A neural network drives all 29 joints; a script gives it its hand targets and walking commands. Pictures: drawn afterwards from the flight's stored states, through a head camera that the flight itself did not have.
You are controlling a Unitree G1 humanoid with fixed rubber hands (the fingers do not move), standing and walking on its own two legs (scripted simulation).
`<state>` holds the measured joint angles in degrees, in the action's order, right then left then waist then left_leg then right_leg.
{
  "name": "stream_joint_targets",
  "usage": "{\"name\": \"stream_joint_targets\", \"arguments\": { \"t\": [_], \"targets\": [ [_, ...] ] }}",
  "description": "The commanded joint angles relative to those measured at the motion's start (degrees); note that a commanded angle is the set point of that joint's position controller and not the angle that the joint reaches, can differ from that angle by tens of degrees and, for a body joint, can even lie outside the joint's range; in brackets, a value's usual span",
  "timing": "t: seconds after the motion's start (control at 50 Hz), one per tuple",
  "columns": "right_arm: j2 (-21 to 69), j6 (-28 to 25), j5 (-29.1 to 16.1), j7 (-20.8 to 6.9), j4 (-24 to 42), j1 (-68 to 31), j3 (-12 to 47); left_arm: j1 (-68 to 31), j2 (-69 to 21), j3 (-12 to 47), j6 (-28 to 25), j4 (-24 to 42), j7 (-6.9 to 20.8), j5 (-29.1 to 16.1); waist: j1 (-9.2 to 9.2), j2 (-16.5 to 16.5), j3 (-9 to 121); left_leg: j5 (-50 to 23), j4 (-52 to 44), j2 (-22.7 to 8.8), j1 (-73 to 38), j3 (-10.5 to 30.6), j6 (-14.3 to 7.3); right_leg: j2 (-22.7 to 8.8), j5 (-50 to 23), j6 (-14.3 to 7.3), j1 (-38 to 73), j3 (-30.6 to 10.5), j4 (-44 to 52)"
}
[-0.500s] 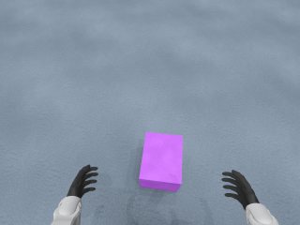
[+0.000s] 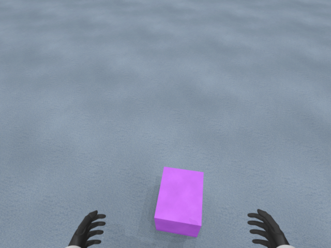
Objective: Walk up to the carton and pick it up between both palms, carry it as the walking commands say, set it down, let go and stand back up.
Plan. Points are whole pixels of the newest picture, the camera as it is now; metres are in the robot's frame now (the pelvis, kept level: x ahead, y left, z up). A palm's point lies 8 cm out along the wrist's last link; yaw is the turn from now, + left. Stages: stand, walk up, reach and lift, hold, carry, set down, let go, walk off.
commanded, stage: let go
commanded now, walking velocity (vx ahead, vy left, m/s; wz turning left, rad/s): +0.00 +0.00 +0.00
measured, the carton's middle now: (179, 201) +0.49 -0.04 -0.67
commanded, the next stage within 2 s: stand in 0.06 s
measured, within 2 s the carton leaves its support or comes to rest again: neither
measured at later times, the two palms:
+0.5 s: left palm out of the picture +0.13 +0.29 -0.08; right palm out of the picture +0.14 -0.29 -0.09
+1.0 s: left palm out of the picture +0.11 +0.30 -0.09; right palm out of the picture +0.11 -0.29 -0.10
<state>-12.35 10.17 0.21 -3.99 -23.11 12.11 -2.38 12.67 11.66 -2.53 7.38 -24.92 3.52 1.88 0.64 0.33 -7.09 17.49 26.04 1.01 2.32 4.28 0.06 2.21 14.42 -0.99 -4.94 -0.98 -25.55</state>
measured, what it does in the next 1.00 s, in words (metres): stands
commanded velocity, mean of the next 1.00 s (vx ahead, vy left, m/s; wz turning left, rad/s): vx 0.00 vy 0.00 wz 0.00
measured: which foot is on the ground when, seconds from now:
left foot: down 0.00-1.00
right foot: down 0.00-1.00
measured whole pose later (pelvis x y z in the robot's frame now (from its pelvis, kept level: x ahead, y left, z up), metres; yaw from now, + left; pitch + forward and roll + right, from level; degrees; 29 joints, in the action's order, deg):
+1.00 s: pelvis +0.01 +0.01 +0.00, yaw +1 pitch -1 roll +0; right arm -21.1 -1.2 1.4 1.0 -51.5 11.3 0.4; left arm 8.5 19.5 -1.7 -0.2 -53.8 -0.2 1.2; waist 0.3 0.9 1.8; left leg 16.0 24.1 1.9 6.6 4.7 -0.4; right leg 1.2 13.6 -0.8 -9.3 -0.7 -24.3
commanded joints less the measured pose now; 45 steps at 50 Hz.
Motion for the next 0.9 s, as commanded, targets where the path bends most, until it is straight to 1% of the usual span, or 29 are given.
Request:
{"name": "stream_joint_targets", "arguments": {
  "t": [0.0, 0.02, 0.04, 0.06, 0.08, 0.1, 0.12, 0.16, 0.18, 0.2, 0.22, 0.26, 0.28, 0.3, 0.4, 0.42, 0.48, 0.54, 0.6, 0.64, 0.66, 0.68, 0.7, 0.72, 0.78, 0.8, 0.82, 0.86, 0.88],
  "targets": [
    [-5.41, 1.51, -0.23, 1.56, 5.53, -1.05, -0.01, -1.79, 6.40, -1.86, -1.65, 3.61, -0.72, -0.78, 0.63, 1.17, 5.39, -13.91, -3.35, 0.62, 6.67, -3.89, -0.13, -0.57, -14.81, 3.04, 5.97, 0.60, 1.65],
    [-6.71, 2.21, 2.40, 2.82, 4.98, -1.76, -2.69, -0.76, 7.82, -2.35, -1.89, -0.23, -1.18, -1.16, -0.85, -1.07, 7.05, -14.76, -2.02, 0.49, 5.61, -3.31, 0.54, 0.19, -16.40, 2.64, 5.07, -0.15, 0.01],
    [-11.59, -2.94, 1.20, 4.06, -1.54, -3.57, -2.47, 2.01, 13.46, -3.48, -3.17, -5.13, -3.53, 0.29, 2.26, 2.99, 8.64, -12.41, 1.59, -1.11, 13.04, -0.37, 1.36, -3.95, -16.66, 2.55, 0.97, -2.24, 2.28],
    [-13.88, -4.26, 1.01, 4.99, -1.90, -0.24, -3.33, -1.08, 14.85, -3.81, -4.64, -5.06, -4.17, 1.66, -0.30, 1.28, 8.68, -8.02, 0.21, -0.93, 11.56, 0.15, 1.63, -5.34, -14.81, 1.83, -1.78, -3.25, 2.04],
    [-10.63, -6.62, 0.36, 4.54, -2.55, -0.90, -2.38, -2.11, 16.69, -3.94, -5.40, -5.09, -4.56, 1.66, -0.78, -1.92, 9.02, -2.01, -1.59, -2.34, 10.50, 1.67, 1.13, -5.56, -5.44, 0.67, -2.30, -5.32, 1.72],
    [-10.94, -7.56, 1.78, 4.02, -3.40, -3.86, -2.55, -1.55, 13.26, -2.84, -6.56, -6.82, -4.18, 0.80, 1.26, 1.52, 9.18, -3.01, -0.79, -2.98, 9.30, 2.57, 0.50, -5.41, -4.26, 1.42, -4.91, -4.15, 1.76],
    [-11.55, -8.54, 1.90, 3.50, -3.82, -4.34, -2.33, -0.69, 12.98, -2.63, -6.82, -7.65, -4.28, 1.76, 0.80, 0.15, 5.95, -1.18, -0.80, -1.51, 11.33, 2.56, 0.51, -4.26, 0.99, 1.51, -7.36, -4.06, 4.90],
    [-11.16, -9.65, 1.57, 4.05, -5.90, -3.58, -3.09, -8.16, 14.11, -2.26, -7.27, -8.35, -4.18, 1.37, -1.86, -0.07, 8.65, -4.95, 0.19, -2.99, 9.31, 3.20, 0.54, -6.39, -2.38, 0.23, -9.09, -6.36, 3.94],
    [-11.97, -10.05, 2.17, 4.00, -7.23, -3.46, -2.00, -4.98, 12.06, -2.38, -7.92, -8.70, -4.19, 1.58, 0.41, -2.68, 10.31, -4.90, -0.53, -3.01, 10.88, 4.11, -0.22, -4.60, -3.24, 0.50, -6.26, -4.10, 3.04],
    [-12.30, -10.11, 1.48, 3.68, -7.44, -4.00, -2.61, -5.56, 13.33, -2.12, -8.04, -9.51, -4.09, 1.29, -0.92, 0.19, 11.92, -6.26, 0.35, -2.57, 8.06, 2.52, 0.04, -5.87, -6.45, 0.27, -7.14, -5.29, 3.22],
    [-11.60, -10.43, 1.34, 3.68, -8.54, -3.03, -2.20, -6.66, 15.15, -2.56, -8.00, -9.16, -3.99, 0.58, -0.85, -4.10, 11.26, -9.93, -0.02, -4.23, 9.85, 3.37, -0.42, -5.54, -11.37, 0.02, -4.84, -3.91, 1.15],
    [-14.57, -10.64, 1.43, 3.83, -10.33, -0.98, -2.72, -5.27, 14.95, -2.40, -7.91, -11.58, -4.05, 0.68, -1.33, 3.70, 11.32, -14.01, -0.95, -4.04, 8.89, 4.46, -0.66, -6.11, -12.91, 0.39, -5.59, -5.10, 0.02],
    [-14.39, -10.34, 1.49, 4.00, -11.36, -2.34, -2.21, -4.02, 14.54, -2.82, -8.48, -11.40, -3.64, 0.08, 1.01, -0.41, 12.65, -15.65, 0.37, -4.26, 9.50, 4.29, -0.97, -5.23, -13.57, 0.96, -4.49, -4.00, 0.62],
    [-15.84, -10.38, 1.49, 4.22, -11.83, 0.27, -2.96, -2.60, 15.04, -2.03, -8.22, -11.66, -3.85, 0.27, -1.15, 2.88, 14.05, -16.04, 0.72, -4.61, 7.63, 3.72, -0.63, -5.77, -14.69, -0.16, -3.52, -5.83, 0.62],
    [-15.64, -10.86, 1.47, 5.38, -13.76, -2.41, -2.35, -4.31, 16.00, -2.51, -8.76, -14.40, -4.01, 0.76, -0.31, -1.87, 10.35, -9.77, -1.11, -5.12, 11.09, 6.12, -1.42, -6.32, -10.94, -0.83, -4.83, -5.85, 2.04],
    [-15.86, -10.68, 1.61, 5.16, -14.42, -0.09, -1.41, -4.62, 17.46, -2.18, -8.99, -14.37, -3.86, 0.83, -1.24, 2.19, 11.06, -11.88, -1.63, -4.57, 10.73, 4.42, -0.73, -6.52, -11.08, -0.23, -3.78, -6.72, 1.41],
    [-16.67, -11.41, 1.64, 4.86, -16.05, -1.36, -1.85, -1.71, 17.11, -1.73, -9.38, -16.42, -4.58, 0.91, -0.69, -1.06, 13.21, -19.27, -1.22, -4.88, 7.53, 5.29, -0.98, -6.21, -16.65, -0.39, -1.50, -4.89, 1.46],
    [-16.26, -11.58, 1.26, 5.53, -17.69, 0.24, -0.41, -3.55, 15.93, -1.26, -9.17, -16.79, -4.05, -0.23, 0.20, 2.63, 6.97, -24.77, -1.81, -5.00, 11.56, 5.70, -1.00, -7.42, -22.62, -0.02, -2.52, -5.10, -0.23],
    [-16.48, -11.63, 1.21, 4.88, -17.35, -2.82, -0.78, -7.25, 18.33, -1.99, -8.71, -17.76, -4.88, 0.84, -1.62, -2.02, 12.86, -23.23, -1.61, -5.38, 6.50, 5.91, -0.72, -5.64, -17.83, -0.11, -2.92, -4.11, -0.22],
    [-17.23, -12.14, 0.95, 4.95, -19.57, 1.74, -1.05, -3.01, 18.10, -2.10, -9.04, -19.90, -4.58, -0.06, -0.30, 4.50, 12.77, -23.95, -1.88, -5.84, 7.29, 5.95, -1.39, -7.65, -17.97, -1.50, -1.47, -6.47, 0.44],
    [-16.86, -12.29, 1.09, 4.58, -20.73, -2.47, -0.61, -6.41, 17.33, -1.40, -8.66, -20.32, -4.40, -0.03, -0.17, -0.58, 11.93, -20.69, -1.90, -5.16, 6.89, 5.94, -1.21, -6.52, -16.53, -0.82, -2.05, -5.14, 0.60],
    [-17.65, -11.89, 0.76, 4.97, -20.53, 1.64, -0.80, -3.52, 18.86, -1.98, -8.49, -20.50, -4.28, -0.45, -1.44, -2.27, 12.33, -17.82, -1.94, -5.18, 6.87, 5.56, -1.06, -7.32, -14.25, -0.65, -0.74, -5.24, 2.32],
    [-18.09, -11.99, 0.92, 4.81, -19.86, -2.90, -0.84, -3.58, 15.48, -0.99, -8.80, -21.57, -4.26, -0.76, -0.13, -0.94, 12.51, -16.47, -2.28, -5.16, 7.32, 5.72, -1.12, -7.02, -15.86, -0.89, -1.58, -5.66, 2.85],
    [-17.84, -12.05, 1.16, 5.19, -21.30, -0.76, -0.42, -6.64, 17.02, -1.23, -8.95, -21.22, -4.24, 0.16, -0.53, -4.18, 9.04, -19.57, -2.93, -5.60, 8.98, 6.07, -1.28, -6.71, -15.52, -0.62, -1.86, -5.20, 2.00],
    [-17.28, -12.34, 1.63, 5.49, -22.57, -0.17, 0.18, -5.07, 18.24, -1.36, -8.47, -22.87, -4.38, -0.81, -1.25, 1.51, 9.92, -19.68, -3.89, -5.25, 7.61, 5.58, -1.00, -7.09, -13.76, -0.67, -2.45, -6.41, 1.57],
    [-16.51, -12.53, 1.69, 5.22, -23.02, -2.56, 0.27, -5.63, 17.75, -1.05, -8.65, -23.72, -4.28, -0.40, 0.37, 0.34, 10.00, -22.50, -3.52, -5.43, 8.48, 6.36, -1.64, -6.56, -14.31, -0.73, -1.80, -5.90, 2.17],
    [-18.86, -12.21, 1.10, 5.52, -22.86, -3.52, -0.91, -6.49, 18.71, -1.47, -9.19, -22.68, -3.95, -0.26, 0.73, 3.28, 6.31, -21.08, -3.55, -5.05, 10.02, 5.44, -0.99, -6.79, -14.69, -0.91, -2.67, -5.85, 3.74],
    [-17.45, -12.11, 1.11, 5.26, -23.82, -2.54, -0.13, -5.34, 18.65, -1.58, -9.49, -24.94, -4.03, -0.61, 0.39, -3.51, 10.92, -19.26, -3.93, -5.23, 7.85, 5.73, -1.34, -7.23, -14.95, -1.19, 0.30, -6.66, 3.04],
    [-18.01, -11.90, 1.06, 5.47, -23.97, -1.06, 0.17, -6.09, 19.40, -1.79, -9.26, -24.94, -3.75, -0.83, -1.06, 1.57, 9.99, -19.89, -4.35, -5.43, 7.22, 5.37, -1.22, -7.30, -17.64, -0.63, -0.44, -6.31, 3.31]
  ]
}}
